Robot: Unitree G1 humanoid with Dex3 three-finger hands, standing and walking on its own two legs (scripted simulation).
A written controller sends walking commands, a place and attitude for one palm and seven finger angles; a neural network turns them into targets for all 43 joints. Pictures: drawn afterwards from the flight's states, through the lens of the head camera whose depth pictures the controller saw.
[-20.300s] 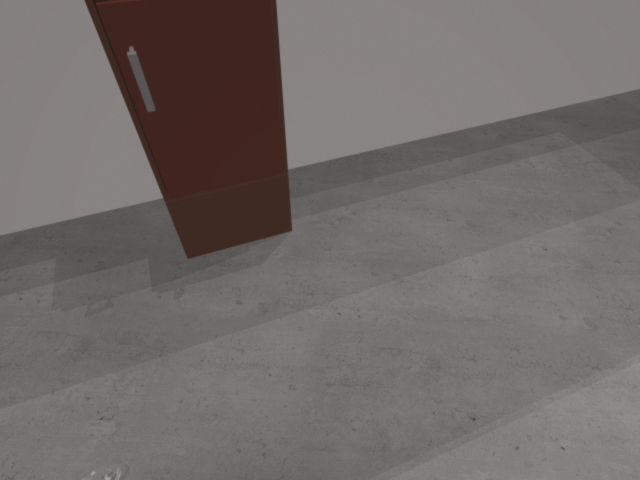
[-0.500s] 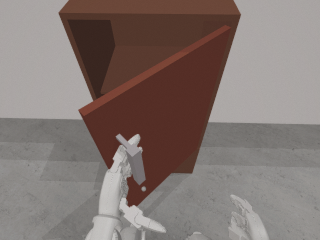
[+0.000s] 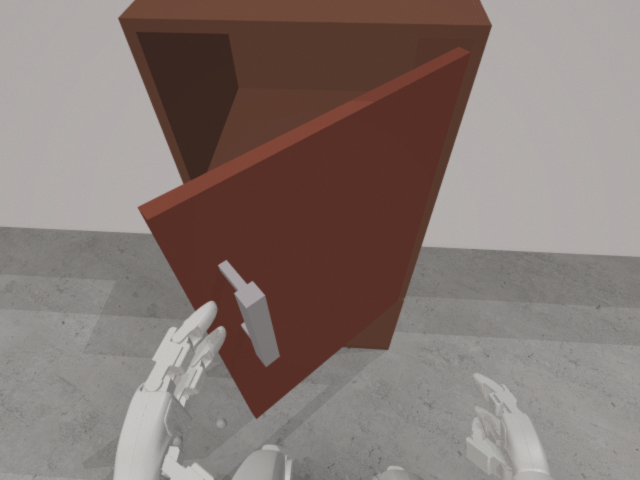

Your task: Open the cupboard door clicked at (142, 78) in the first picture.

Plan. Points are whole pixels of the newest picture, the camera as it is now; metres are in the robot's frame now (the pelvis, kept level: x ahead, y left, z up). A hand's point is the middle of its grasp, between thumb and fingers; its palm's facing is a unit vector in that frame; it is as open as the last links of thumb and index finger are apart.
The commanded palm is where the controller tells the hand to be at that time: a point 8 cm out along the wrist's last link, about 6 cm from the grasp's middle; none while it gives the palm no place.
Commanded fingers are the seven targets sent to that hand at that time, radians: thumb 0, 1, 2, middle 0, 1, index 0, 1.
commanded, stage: slide the hand sideways off the handle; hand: left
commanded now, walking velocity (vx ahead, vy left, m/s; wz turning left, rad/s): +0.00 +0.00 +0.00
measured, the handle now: (249, 316) +0.29 +0.10 +0.08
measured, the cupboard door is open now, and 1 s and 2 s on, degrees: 44 44 44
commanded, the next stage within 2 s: draw the hand back to the body in 0.30 s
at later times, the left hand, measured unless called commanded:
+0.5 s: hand (175, 450) +0.15 +0.15 +0.08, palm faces -0.03 -1.00 -0.02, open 16.3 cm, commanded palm +0.12 +0.21 +0.10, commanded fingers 0.00 -0.50 0.30 -0.15 -0.30 -0.15 -0.30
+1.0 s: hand (87, 401) +0.17 +0.20 +0.15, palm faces +0.11 -0.96 -0.24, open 15.7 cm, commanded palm +0.13 +0.26 +0.17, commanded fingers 0.00 -0.12 0.47 -0.16 -0.30 -0.16 -0.30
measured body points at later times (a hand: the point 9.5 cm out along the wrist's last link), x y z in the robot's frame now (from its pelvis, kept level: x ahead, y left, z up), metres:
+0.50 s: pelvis -0.01 +0.01 -0.01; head +0.02 +0.00 +0.44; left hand +0.15 +0.20 +0.09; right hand +0.19 -0.22 -0.07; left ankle +0.03 +0.13 -0.65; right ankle +0.00 -0.10 -0.65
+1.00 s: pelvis +0.01 +0.02 +0.04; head +0.00 +0.02 +0.49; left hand +0.16 +0.25 +0.16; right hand +0.20 -0.20 -0.02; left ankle +0.03 +0.13 -0.65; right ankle +0.00 -0.10 -0.65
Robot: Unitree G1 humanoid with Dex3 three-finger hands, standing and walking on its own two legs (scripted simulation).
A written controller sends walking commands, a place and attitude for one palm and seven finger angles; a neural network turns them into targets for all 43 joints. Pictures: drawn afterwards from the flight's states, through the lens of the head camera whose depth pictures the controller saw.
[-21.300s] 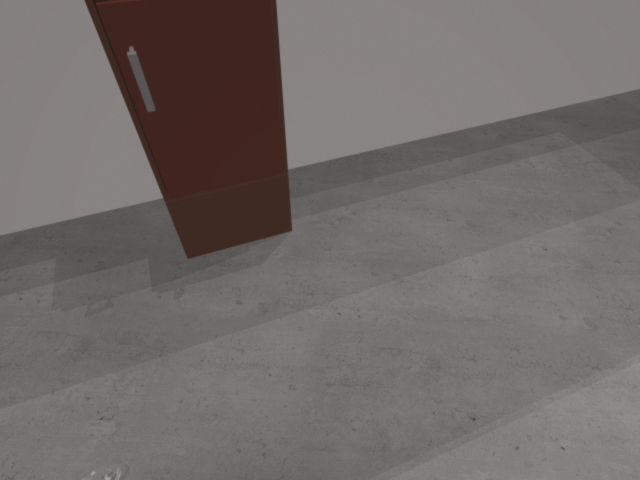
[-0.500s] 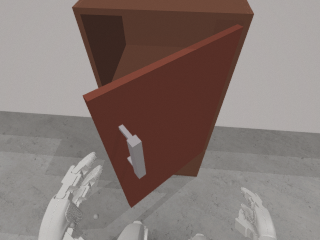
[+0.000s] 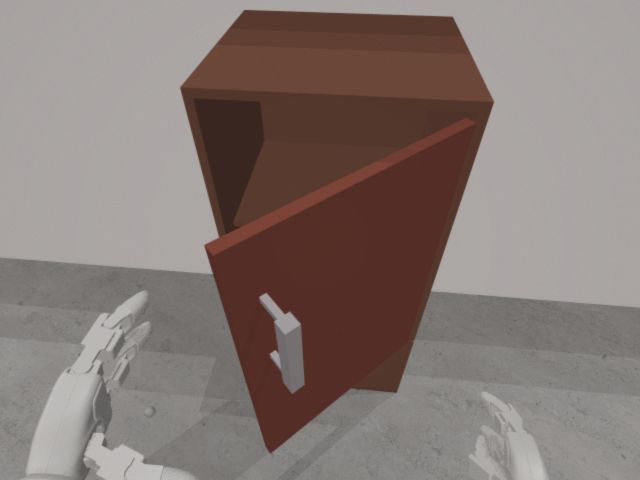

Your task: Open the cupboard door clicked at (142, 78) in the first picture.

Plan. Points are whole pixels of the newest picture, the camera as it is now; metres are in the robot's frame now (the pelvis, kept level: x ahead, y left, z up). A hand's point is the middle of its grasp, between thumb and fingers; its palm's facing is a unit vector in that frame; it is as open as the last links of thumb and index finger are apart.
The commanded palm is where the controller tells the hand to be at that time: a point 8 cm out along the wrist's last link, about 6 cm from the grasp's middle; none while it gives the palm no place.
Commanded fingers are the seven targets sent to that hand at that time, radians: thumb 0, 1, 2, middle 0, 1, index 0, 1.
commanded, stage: draw the hand back to the body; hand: left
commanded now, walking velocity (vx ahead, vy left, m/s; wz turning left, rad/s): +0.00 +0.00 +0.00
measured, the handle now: (281, 344) +0.28 +0.08 +0.04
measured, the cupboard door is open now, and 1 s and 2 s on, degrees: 44 44 44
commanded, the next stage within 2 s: step back with the hand held close in 0.98 s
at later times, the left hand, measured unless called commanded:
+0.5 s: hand (77, 319) +0.21 +0.24 +0.18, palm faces +0.39 -0.83 -0.40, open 10.3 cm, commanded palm +0.16 +0.29 +0.21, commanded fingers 0.00 0.76 0.84 -0.19 -0.30 -0.19 -0.30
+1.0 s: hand (78, 303) +0.21 +0.24 +0.20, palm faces +0.42 -0.82 -0.39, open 7.4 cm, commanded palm +0.16 +0.28 +0.22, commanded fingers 0.00 0.90 0.90 -0.20 -0.30 -0.20 -0.30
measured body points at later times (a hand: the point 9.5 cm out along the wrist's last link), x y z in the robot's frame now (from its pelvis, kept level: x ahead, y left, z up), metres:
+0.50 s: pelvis +0.03 +0.00 +0.04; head +0.01 -0.02 +0.49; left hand +0.18 +0.29 +0.21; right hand +0.22 -0.21 -0.03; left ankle +0.02 +0.11 -0.69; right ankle -0.01 -0.12 -0.69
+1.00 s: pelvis +0.02 -0.02 +0.05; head +0.00 -0.04 +0.50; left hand +0.19 +0.28 +0.22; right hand +0.21 -0.24 -0.03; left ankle +0.03 +0.11 -0.69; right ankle -0.01 -0.12 -0.69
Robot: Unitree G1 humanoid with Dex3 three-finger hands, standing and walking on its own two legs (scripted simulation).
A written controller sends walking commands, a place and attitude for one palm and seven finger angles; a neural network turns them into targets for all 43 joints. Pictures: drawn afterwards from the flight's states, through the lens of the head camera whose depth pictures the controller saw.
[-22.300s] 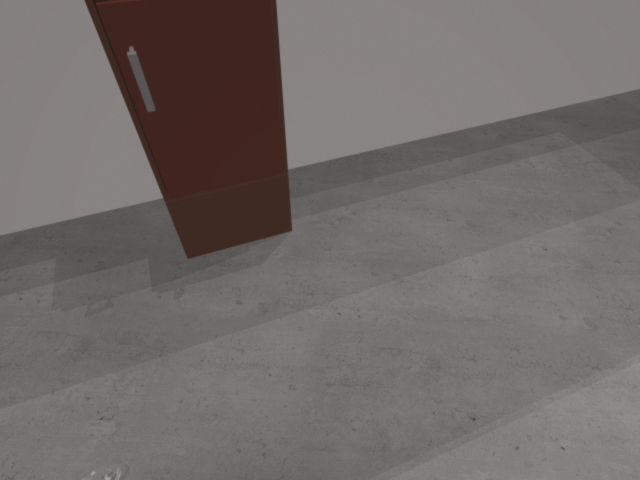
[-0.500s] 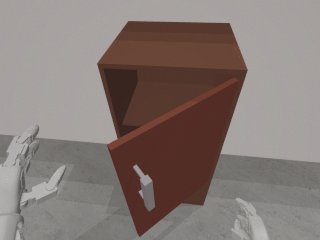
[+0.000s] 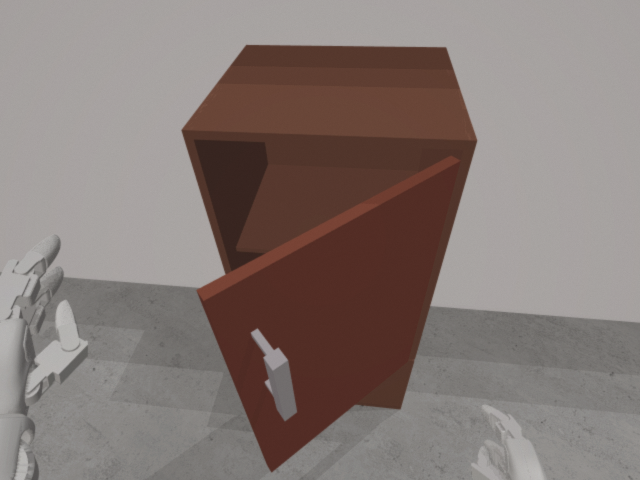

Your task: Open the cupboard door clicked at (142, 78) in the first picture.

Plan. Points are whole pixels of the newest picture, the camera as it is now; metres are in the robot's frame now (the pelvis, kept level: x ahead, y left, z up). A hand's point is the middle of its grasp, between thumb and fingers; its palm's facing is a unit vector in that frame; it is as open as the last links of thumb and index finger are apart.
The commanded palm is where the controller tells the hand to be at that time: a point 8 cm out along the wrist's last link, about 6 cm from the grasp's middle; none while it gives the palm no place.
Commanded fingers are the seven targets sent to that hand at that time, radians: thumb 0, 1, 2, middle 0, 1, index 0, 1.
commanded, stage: step back with the hand held close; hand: left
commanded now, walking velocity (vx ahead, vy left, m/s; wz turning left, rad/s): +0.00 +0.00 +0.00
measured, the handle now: (273, 375) +0.25 +0.10 -0.01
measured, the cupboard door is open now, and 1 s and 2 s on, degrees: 44 44 44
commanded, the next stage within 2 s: stop stepping back and stand still in 1.30 s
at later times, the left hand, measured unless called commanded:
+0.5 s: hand (48, 375) +0.15 +0.27 +0.15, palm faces +0.35 -0.79 -0.50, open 7.4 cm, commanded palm +0.09 +0.32 +0.17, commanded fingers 0.00 0.90 0.90 -0.20 -0.30 -0.20 -0.30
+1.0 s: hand out of the picture +0.05 +0.30 +0.16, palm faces +0.49 -0.73 -0.47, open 7.4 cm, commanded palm -0.01 +0.34 +0.17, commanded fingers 0.00 0.90 0.90 -0.20 -0.30 -0.20 -0.30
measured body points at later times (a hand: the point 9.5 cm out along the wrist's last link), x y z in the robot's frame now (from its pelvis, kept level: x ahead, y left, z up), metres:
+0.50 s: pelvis -0.05 +0.02 +0.00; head -0.03 +0.02 +0.45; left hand +0.13 +0.31 +0.18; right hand +0.13 -0.23 -0.08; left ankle +0.00 +0.12 -0.74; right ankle -0.03 -0.11 -0.74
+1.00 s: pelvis -0.13 +0.03 -0.02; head -0.11 +0.04 +0.43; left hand +0.02 +0.34 +0.18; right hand +0.06 -0.20 -0.10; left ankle -0.01 +0.13 -0.73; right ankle -0.03 -0.10 -0.74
